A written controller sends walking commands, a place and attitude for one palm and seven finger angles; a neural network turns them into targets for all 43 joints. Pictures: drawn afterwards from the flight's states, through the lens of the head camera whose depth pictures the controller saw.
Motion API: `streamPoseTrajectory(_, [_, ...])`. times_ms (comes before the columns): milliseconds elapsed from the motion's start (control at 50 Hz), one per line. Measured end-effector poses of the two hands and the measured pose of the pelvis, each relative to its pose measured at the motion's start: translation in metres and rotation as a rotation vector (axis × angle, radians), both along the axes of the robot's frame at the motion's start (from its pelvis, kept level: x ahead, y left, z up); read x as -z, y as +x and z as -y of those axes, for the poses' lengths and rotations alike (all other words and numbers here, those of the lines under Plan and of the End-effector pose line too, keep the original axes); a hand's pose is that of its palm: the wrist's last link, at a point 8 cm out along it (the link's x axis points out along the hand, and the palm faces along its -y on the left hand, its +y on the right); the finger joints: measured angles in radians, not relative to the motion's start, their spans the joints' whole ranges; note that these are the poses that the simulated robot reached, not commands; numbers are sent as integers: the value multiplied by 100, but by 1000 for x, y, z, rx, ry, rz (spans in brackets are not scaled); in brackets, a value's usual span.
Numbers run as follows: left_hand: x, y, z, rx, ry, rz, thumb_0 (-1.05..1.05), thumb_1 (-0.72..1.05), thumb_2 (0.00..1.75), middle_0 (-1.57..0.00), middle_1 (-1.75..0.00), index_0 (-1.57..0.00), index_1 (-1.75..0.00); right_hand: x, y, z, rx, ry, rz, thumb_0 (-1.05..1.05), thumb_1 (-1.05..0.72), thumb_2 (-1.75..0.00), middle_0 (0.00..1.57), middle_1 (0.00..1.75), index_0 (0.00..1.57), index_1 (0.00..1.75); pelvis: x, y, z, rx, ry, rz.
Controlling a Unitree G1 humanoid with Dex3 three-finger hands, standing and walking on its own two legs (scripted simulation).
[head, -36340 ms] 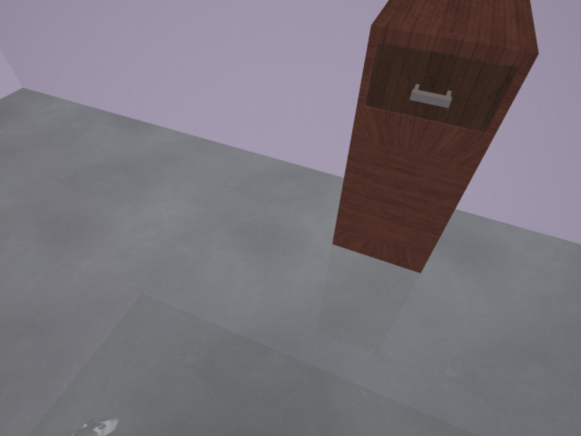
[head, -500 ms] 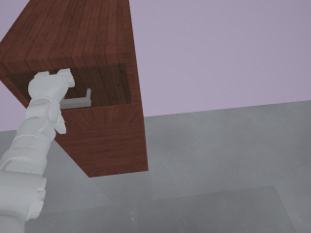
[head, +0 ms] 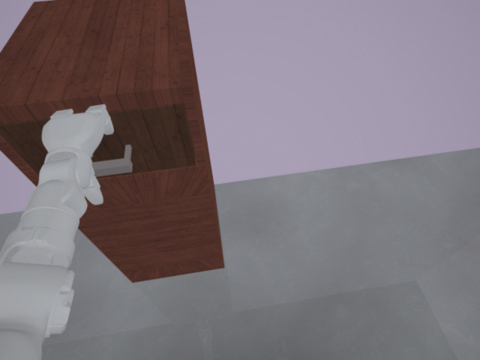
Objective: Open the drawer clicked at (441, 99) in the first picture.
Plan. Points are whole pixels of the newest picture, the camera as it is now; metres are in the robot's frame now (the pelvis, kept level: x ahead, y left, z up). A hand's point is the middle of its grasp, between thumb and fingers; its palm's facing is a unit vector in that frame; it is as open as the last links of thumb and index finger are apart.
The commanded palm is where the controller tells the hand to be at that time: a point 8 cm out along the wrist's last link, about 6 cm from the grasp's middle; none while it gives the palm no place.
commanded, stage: re-aim the fingers above the handle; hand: left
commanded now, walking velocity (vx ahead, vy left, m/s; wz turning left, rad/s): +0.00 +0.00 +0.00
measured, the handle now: (106, 160) +0.50 +0.27 +0.03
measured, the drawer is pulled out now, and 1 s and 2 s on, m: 0.00 0.00 0.00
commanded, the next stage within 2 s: lower the fingers behind the handle in 0.82 s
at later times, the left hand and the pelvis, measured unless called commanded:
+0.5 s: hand (100, 153) +0.46 +0.25 +0.09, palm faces +0.03 -0.02 -1.00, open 13.5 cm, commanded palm +0.43 +0.28 +0.14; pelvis +0.00 +0.00 +0.00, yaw +0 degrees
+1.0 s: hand (84, 165) +0.45 +0.28 +0.07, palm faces -0.09 +0.01 -1.00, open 13.8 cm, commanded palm +0.44 +0.28 +0.13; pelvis -0.01 -0.01 +0.00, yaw +1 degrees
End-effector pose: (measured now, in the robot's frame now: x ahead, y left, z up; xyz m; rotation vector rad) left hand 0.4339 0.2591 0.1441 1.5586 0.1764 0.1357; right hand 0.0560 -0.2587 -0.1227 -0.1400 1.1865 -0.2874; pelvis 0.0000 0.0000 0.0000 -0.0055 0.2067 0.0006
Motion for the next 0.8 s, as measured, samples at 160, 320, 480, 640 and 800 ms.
streamPoseTrajectory(160, [10, -11, -20, 4, -2, -73, 0, -49, 30, -32, -120, -33, -122, -5, -3, 10, -22, -46, -26, 0, -91, -90, 20, 30, 21, 30, 1, 1, 0, -22, -7, 0])
streamPoseTrajectory(320, [10, -4, 10, 151, -43, 21, 0, -49, 30, -32, -120, -32, -121, -6, -1, 15, -31, -76, -39, 0, -91, -90, 20, 30, 21, 30, 4, 0, -4, -30, -11, -9])
streamPoseTrajectory(480, [4, 3, 15, 80, -16, 63, 0, -49, 30, -38, -124, -36, -125, 3, 0, 0, -22, -10, -19, 0, -91, -90, 20, 30, 21, 30, 4, -2, -5, -10, -6, -14])
streamPoseTrajectory(640, [-2, 3, 14, 34, -3, -5, 0, -49, 30, -35, -122, -37, -124, 3, -5, -6, -1, 14, -3, 0, -91, -90, 20, 30, 21, 30, 1, -4, 0, -2, 0, 4])
streamPoseTrajectory(800, [0, 2, 8, 49, 0, -27, 0, -49, 30, -33, -121, -34, -122, -3, -20, 14, 7, -40, -29, 0, -91, -90, 20, 30, 21, 30, 2, -7, 6, -7, -1, -4])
